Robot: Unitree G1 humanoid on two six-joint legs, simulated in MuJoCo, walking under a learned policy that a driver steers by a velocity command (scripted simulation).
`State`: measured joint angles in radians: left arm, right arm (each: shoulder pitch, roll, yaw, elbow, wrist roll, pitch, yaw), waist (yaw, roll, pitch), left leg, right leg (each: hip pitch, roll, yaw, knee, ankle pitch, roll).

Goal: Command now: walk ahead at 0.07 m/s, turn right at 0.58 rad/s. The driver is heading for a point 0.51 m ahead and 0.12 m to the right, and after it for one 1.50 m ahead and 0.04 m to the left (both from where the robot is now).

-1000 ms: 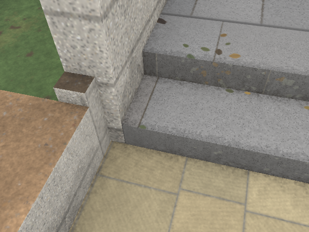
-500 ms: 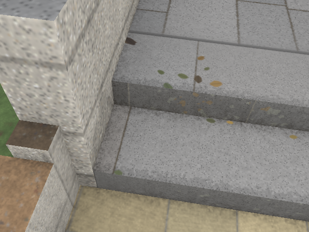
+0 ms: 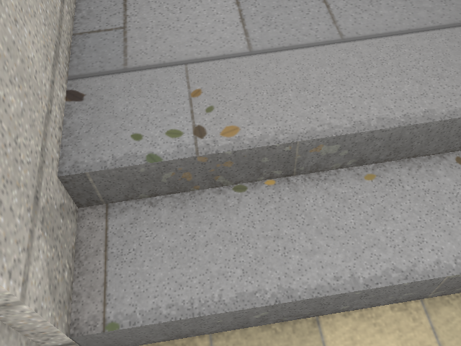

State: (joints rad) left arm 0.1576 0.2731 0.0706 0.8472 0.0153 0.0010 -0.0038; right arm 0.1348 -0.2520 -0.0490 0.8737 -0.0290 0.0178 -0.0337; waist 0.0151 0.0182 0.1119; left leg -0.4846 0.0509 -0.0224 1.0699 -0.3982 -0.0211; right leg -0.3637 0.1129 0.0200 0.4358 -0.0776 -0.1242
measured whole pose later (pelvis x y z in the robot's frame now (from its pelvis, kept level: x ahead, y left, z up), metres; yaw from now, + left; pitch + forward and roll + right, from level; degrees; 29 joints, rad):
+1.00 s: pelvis +0.17 -0.09 +0.01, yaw -32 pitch +1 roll +0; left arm 0.26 0.24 0.02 0.84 0.02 -0.05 -0.02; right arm 0.27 -0.27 -0.04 0.88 -0.04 -0.03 0.03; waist -0.02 0.04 0.03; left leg -0.51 0.10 0.04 1.09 -0.28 0.01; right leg -0.11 0.08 0.00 0.34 -0.23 -0.09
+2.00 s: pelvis +0.84 -0.34 +0.18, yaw -2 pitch +7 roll -4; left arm -0.09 0.08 -0.10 0.61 0.05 -0.06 -0.06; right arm 0.60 -0.15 -0.01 1.07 -0.06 -0.12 0.15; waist -0.05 0.07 -0.12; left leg -0.19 -0.12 -0.27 1.13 -0.22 0.08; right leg -1.00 -0.01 -0.14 1.38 -0.50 -0.07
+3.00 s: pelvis +1.48 -0.27 +0.32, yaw +35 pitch +2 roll +0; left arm 0.10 0.26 0.04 0.79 0.03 -0.11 0.04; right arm 0.28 -0.30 -0.08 0.82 0.02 -0.08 -0.02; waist -0.03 0.03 0.02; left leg -0.42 -0.07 -0.12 1.24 -0.44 0.02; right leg -0.43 -0.02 0.02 0.54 -0.15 0.02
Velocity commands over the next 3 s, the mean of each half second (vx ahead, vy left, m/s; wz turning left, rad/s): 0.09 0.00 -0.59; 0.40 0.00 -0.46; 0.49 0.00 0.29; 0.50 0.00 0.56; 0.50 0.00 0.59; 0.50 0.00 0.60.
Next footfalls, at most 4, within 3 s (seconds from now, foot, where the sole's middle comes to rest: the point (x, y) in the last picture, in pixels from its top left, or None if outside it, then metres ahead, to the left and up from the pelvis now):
0.38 left None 0.12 0.15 -0.77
0.80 right None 0.13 -0.16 -0.77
1.38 left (339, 261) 0.58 -0.21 -0.61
1.90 right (420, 102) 0.99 -0.47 -0.45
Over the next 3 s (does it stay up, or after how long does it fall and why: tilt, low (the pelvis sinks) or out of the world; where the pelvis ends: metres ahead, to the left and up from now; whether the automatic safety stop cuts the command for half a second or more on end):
stays up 1.48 -0.27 0.32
